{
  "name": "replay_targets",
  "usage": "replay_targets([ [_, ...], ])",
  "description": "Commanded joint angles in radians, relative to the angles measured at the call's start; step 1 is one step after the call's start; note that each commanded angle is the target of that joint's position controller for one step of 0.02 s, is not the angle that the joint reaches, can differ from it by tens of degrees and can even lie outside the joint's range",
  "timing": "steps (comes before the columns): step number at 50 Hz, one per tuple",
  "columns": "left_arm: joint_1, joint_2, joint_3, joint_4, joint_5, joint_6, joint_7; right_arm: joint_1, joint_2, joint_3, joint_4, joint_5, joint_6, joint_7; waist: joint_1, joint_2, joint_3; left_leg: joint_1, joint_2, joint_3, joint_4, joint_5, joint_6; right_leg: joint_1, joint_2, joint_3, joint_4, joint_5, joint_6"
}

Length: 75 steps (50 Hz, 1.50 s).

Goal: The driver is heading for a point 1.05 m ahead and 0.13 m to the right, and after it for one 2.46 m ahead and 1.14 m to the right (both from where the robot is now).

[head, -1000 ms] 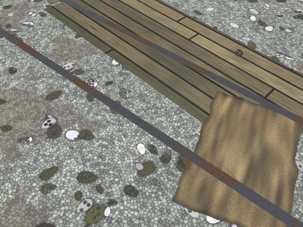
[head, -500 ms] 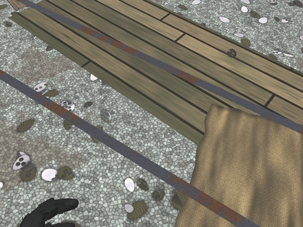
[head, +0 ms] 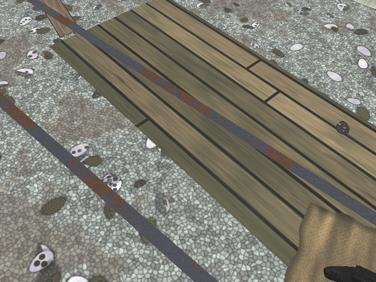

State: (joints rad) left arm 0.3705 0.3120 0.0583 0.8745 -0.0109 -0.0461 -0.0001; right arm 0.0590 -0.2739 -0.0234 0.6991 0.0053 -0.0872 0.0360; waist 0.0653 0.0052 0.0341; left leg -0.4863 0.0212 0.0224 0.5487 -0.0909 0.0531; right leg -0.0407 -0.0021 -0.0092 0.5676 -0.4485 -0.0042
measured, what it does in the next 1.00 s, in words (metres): walks ahead: right foot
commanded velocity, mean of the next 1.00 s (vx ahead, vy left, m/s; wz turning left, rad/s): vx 0.50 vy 0.00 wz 0.00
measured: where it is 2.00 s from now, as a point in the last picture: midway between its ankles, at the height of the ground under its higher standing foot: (214, 138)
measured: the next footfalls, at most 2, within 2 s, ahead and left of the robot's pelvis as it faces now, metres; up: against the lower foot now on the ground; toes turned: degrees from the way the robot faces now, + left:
right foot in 0.52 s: +0.44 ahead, -0.13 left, +0.00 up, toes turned -2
left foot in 1.04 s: +0.74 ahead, +0.11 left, +0.00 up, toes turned +2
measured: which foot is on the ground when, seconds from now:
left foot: down 0.00-0.54, up 0.56-1.00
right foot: up 0.00-0.50, down 0.52-1.00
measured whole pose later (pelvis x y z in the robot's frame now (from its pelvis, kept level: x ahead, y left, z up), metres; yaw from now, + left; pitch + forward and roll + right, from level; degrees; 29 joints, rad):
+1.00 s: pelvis +0.53 -0.02 +0.01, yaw +0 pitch +2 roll -2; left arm 0.36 0.28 0.06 0.93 -0.02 -0.06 0.00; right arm 0.05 -0.26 -0.03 0.75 0.01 -0.08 0.04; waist 0.08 0.04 0.02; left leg -0.56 0.07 -0.01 0.52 0.00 0.02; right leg 0.06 0.05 -0.04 0.23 -0.32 -0.02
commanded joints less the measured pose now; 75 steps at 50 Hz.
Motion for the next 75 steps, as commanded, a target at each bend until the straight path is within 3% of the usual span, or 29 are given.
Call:
replay_targets([
  [1,0.06,0.072,-0.005,-0.079,-0.007,-0.046,-0.006,0.387,-0.22,-0.075,0.033,0.003,0.004,-0.007,-0.172,0.231,-0.377,0.845,0.358,-0.75,-0.242,-0.303,0.255,-0.652,0.037,0.131,0.696,-0.133,-0.017],
  [2,-0.024,0.132,0.012,-0.104,-0.032,-0.057,-0.011,0.319,-0.181,-0.061,0.024,0.001,0.002,-0.008,-0.166,0.163,-0.232,0.738,0.332,-0.613,-0.256,-0.299,0.213,-0.724,-0.014,0.127,0.726,-0.063,-0.032],
  [4,-0.117,0.114,0.011,-0.125,-0.012,-0.059,-0.005,0.211,-0.139,-0.049,0.012,-0.009,0.001,-0.007,-0.118,0.055,-0.091,0.502,0.258,-0.416,-0.293,-0.097,0.183,-0.681,-0.095,0.084,0.628,0.087,-0.029],
  [9,-0.105,0.052,0.004,-0.12,0.005,-0.018,0.001,0.194,-0.139,-0.051,0.035,-0.006,-0.022,-0.01,-0.057,0.066,-0.047,0.342,0.208,-0.239,-0.401,0.112,0.198,-0.587,-0.135,0.074,0.466,0.22,0.011],
  [15,-0.298,0.019,-0.01,-0.168,0.005,-0.03,-0.011,0.262,-0.171,-0.059,0.084,0.003,-0.007,-0.03,-0.117,0.052,0.01,0.369,0.16,-0.109,-0.434,0.112,0.154,-0.594,-0.107,0.041,0.112,0.512,0.027],
  [21,-0.437,0.031,-0.012,-0.221,-0.006,-0.047,-0.041,0.344,-0.189,-0.067,0.145,0.013,0.02,-0.038,-0.15,0.057,0.045,0.523,0.228,-0.119,-0.369,0.149,0.14,-0.604,-0.073,0.032,-0.042,0.468,-0.012],
  [24,-0.36,0.069,0.004,-0.205,-0.003,-0.052,-0.048,0.319,-0.207,-0.074,0.152,0.016,0.034,-0.046,-0.088,0.082,-0.009,0.575,0.236,-0.11,-0.254,0.385,0.111,-0.465,-0.032,-0.002,-0.082,0.371,-0.057],
  [25,-0.242,0.099,0.023,-0.168,0.0,-0.053,-0.043,0.3,-0.202,-0.072,0.15,0.016,0.04,-0.048,-0.023,0.074,-0.08,0.549,0.196,-0.073,-0.116,0.522,0.089,-0.295,-0.001,-0.032,-0.111,0.387,-0.083],
  [26,-0.076,0.152,0.046,-0.121,0.005,-0.051,-0.033,0.303,-0.169,-0.057,0.138,0.005,0.042,-0.051,0.043,0.044,-0.204,0.425,0.145,-0.035,0.098,0.46,0.056,-0.026,-0.051,0.017,-0.077,0.413,-0.125],
  [27,0.047,0.25,0.071,-0.103,0.02,-0.044,-0.025,0.393,-0.078,-0.026,0.106,-0.006,0.025,-0.044,0.034,-0.148,-0.359,0.027,0.009,0.022,0.483,0.102,-0.018,0.383,-0.305,0.416,-0.075,0.31,-0.266],
  [28,0.072,0.199,0.057,-0.091,0.003,-0.038,-0.027,0.391,-0.065,-0.019,0.119,0.0,0.004,-0.041,0.043,-0.256,-0.418,-0.166,-0.078,-0.092,0.674,-0.482,-0.034,0.458,-0.388,0.718,-0.228,0.179,-0.324],
  [29,0.013,0.146,0.036,-0.098,-0.004,-0.039,-0.026,0.315,-0.157,-0.044,0.097,0.027,-0.014,-0.032,0.047,-0.18,-0.279,-0.265,-0.014,-0.145,0.751,-0.458,-0.017,0.354,-0.36,0.627,-0.263,0.091,-0.281],
  [30,-0.058,0.12,0.028,-0.112,-0.001,-0.037,-0.024,0.244,-0.164,-0.045,0.076,0.039,-0.021,-0.029,0.022,-0.128,-0.17,-0.275,0.039,-0.11,0.726,-0.369,-0.006,0.214,-0.324,0.496,-0.285,0.124,-0.251],
  [31,-0.117,0.094,0.02,-0.115,0.007,-0.039,-0.027,0.207,-0.156,-0.046,0.069,0.025,-0.021,-0.032,-0.007,-0.07,-0.09,-0.247,0.076,-0.091,0.662,-0.292,-0.01,0.075,-0.284,0.405,-0.324,0.199,-0.237],
  [32,-0.155,0.066,0.011,-0.12,0.015,-0.046,-0.029,0.215,-0.149,-0.052,0.074,0.013,-0.013,-0.034,-0.041,-0.085,-0.063,-0.187,0.108,-0.098,0.605,-0.236,-0.015,-0.014,-0.252,0.342,-0.354,0.271,-0.224],
  [36,-0.163,0.087,0.019,-0.094,0.013,-0.064,-0.026,0.23,-0.094,-0.044,0.078,0.002,0.023,-0.04,-0.084,-0.083,-0.028,-0.13,0.129,-0.082,0.494,-0.131,-0.058,-0.142,-0.216,0.208,-0.44,0.427,-0.246],
  [42,-0.077,0.124,0.025,-0.041,0.002,-0.052,-0.004,0.023,-0.055,-0.028,0.023,0.001,0.009,-0.028,-0.018,-0.056,0.018,-0.128,0.094,-0.041,0.12,0.171,-0.075,-0.107,-0.169,0.078,-0.461,0.471,-0.202],
  [47,0.004,0.141,0.032,0.014,-0.01,-0.029,0.001,-0.096,-0.068,-0.027,-0.026,0.012,-0.002,-0.003,0.014,-0.057,0.045,-0.153,0.068,-0.047,-0.014,0.141,-0.043,0.048,-0.237,0.095,-0.402,0.479,-0.19],
  [50,-0.009,0.157,0.04,0.025,-0.011,-0.012,0.008,-0.052,-0.1,-0.037,-0.023,0.011,-0.007,0.007,-0.031,-0.079,0.012,-0.068,0.04,-0.029,-0.048,0.03,-0.002,0.12,-0.263,0.101,-0.311,0.642,-0.162],
  [52,-0.033,0.138,0.031,0.019,-0.005,-0.001,0.011,0.182,-0.168,-0.075,0.048,0.005,-0.007,-0.004,-0.15,-0.061,-0.138,0.279,-0.005,0.015,-0.073,0.038,0.049,0.053,-0.184,0.036,-0.028,0.86,-0.118],
  [53,-0.015,0.086,0.008,-0.006,0.019,-0.003,0.013,0.357,-0.24,-0.096,0.08,-0.004,-0.002,-0.014,-0.202,0.062,-0.293,0.582,0.174,-0.188,-0.037,0.07,0.111,-0.149,-0.119,-0.011,0.289,0.589,-0.081],
  [54,0.108,-0.032,-0.024,-0.01,0.012,-0.025,0.002,0.385,-0.294,-0.106,0.102,-0.004,0.003,-0.008,-0.128,0.332,-0.392,0.87,0.361,-0.659,-0.169,-0.173,0.263,-0.538,0.07,0.015,0.596,-0.079,-0.024],
  [55,0.04,0.082,0.0,0.002,-0.01,-0.045,-0.005,0.369,-0.189,-0.077,0.088,0.006,0.001,-0.006,-0.171,0.205,-0.347,0.839,0.345,-0.706,-0.241,-0.31,0.234,-0.648,0.021,0.139,0.704,-0.14,-0.038],
  [56,-0.05,0.125,0.013,-0.027,-0.034,-0.059,-0.01,0.294,-0.159,-0.066,0.077,0.003,-0.002,-0.008,-0.161,0.151,-0.208,0.718,0.319,-0.569,-0.262,-0.281,0.197,-0.707,-0.027,0.119,0.712,-0.051,-0.053],
  [57,-0.098,0.115,0.011,-0.036,-0.03,-0.064,-0.005,0.227,-0.147,-0.062,0.064,-0.002,-0.003,-0.009,-0.133,0.071,-0.134,0.588,0.284,-0.468,-0.285,-0.178,0.181,-0.681,-0.077,0.09,0.673,0.041,-0.051],
  [59,-0.102,0.093,0.017,-0.033,-0.008,-0.052,-0.001,0.161,-0.106,-0.05,0.06,-0.018,-0.009,-0.008,-0.079,0.072,-0.075,0.418,0.228,-0.34,-0.339,-0.018,0.17,-0.589,-0.132,0.091,0.585,0.144,-0.038],
  [65,-0.19,0.04,0.008,-0.061,0.01,-0.019,0.004,0.204,-0.142,-0.061,0.106,-0.007,-0.018,-0.022,-0.071,0.045,-0.011,0.351,0.199,-0.185,-0.439,0.107,0.189,-0.634,-0.15,0.07,0.339,0.336,0.018],
  [70,-0.319,0.012,-0.006,-0.09,-0.005,-0.028,-0.017,0.248,-0.161,-0.065,0.146,-0.007,-0.013,-0.036,-0.123,0.049,0.021,0.38,0.173,-0.03,-0.465,0.098,0.139,-0.581,-0.109,0.025,0.087,0.561,0.008],
  [75,-0.411,0.023,-0.006,-0.149,-0.013,-0.028,-0.044,0.288,-0.166,-0.074,0.191,0.001,0.011,-0.043,-0.142,0.042,0.051,0.568,0.243,0.025,-0.405,0.171,0.113,-0.64,-0.082,0.031,-0.001,0.475,-0.042],
])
